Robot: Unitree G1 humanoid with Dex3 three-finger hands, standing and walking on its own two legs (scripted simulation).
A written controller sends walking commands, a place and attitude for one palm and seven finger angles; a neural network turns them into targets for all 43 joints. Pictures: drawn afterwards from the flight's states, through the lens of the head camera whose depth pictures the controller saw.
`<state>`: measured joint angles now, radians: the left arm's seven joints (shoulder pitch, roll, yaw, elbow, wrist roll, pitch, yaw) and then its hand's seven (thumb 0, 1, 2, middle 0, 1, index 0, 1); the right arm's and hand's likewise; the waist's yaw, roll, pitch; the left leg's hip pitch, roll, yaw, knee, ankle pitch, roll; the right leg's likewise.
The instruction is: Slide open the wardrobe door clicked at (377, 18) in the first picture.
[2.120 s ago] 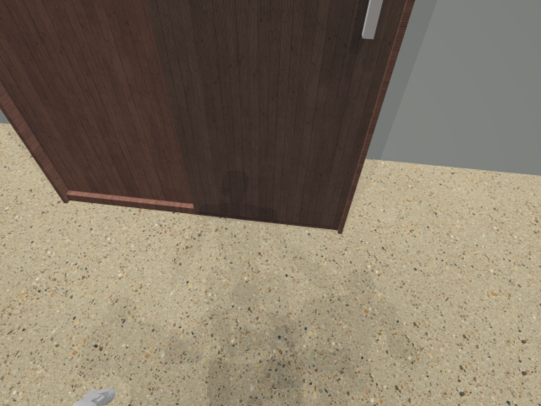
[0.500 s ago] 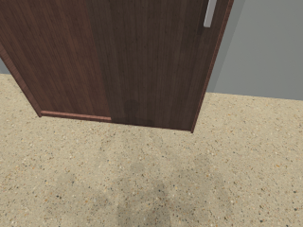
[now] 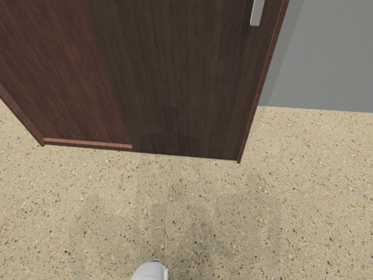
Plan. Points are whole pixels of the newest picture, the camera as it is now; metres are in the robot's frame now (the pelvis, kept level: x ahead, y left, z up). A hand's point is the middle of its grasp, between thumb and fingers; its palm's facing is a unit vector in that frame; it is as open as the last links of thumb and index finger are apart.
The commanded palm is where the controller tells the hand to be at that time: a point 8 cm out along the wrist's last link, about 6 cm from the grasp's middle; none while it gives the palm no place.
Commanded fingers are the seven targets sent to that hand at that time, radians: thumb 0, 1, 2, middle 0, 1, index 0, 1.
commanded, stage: take the last steps up to it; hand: right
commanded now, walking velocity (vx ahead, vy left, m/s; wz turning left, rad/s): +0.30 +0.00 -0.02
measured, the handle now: out of the picture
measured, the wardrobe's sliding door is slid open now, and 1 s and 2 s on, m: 0.00 0.00 0.00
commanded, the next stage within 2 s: come to a stop and stand still in 0.82 s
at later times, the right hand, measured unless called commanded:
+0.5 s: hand out of the picture +0.15 -0.18 -0.20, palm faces +0.13 +0.98 -0.14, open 7.3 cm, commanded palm none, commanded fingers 0.00 -0.90 -0.90 0.20 0.30 0.20 0.30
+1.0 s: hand (251, 181) +0.44 -0.16 -0.18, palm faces +0.03 +0.98 -0.22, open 7.3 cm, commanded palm none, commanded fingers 0.00 -0.90 -0.90 0.20 0.30 0.20 0.30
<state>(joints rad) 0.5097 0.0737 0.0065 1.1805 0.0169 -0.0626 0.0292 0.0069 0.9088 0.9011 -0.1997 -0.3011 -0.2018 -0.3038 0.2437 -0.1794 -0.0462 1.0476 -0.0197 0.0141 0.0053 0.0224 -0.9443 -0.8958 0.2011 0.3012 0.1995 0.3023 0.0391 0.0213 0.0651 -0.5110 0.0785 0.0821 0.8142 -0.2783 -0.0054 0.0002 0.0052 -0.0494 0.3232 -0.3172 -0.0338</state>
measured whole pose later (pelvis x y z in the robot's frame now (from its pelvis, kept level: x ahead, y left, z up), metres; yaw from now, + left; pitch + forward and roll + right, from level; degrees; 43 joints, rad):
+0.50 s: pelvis +0.18 +0.00 -0.02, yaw -2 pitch -1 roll +3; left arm 0.20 0.17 0.06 0.98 0.02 -0.06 -0.02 0.00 0.92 0.90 -0.19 -0.30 -0.19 -0.30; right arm 0.37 -0.18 -0.06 1.08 -0.02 -0.02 0.00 0.00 -0.93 -0.90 0.20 0.30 0.20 0.30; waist -0.02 0.02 0.00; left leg -0.18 0.04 0.13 0.59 -0.38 0.00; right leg -0.36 -0.09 -0.13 0.62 -0.25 -0.01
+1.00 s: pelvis +0.36 +0.02 -0.02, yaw -2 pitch -1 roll +0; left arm 0.44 0.11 0.04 1.17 0.01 -0.02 0.02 0.01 0.91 0.90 -0.20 -0.30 -0.20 -0.30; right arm 0.16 -0.15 -0.05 1.02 -0.02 -0.05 0.00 0.01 -0.92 -0.90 0.20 0.30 0.20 0.30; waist 0.04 -0.03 0.09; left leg -0.38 0.05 0.14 0.62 -0.20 0.05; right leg -0.15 -0.07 -0.10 0.79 -0.52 0.01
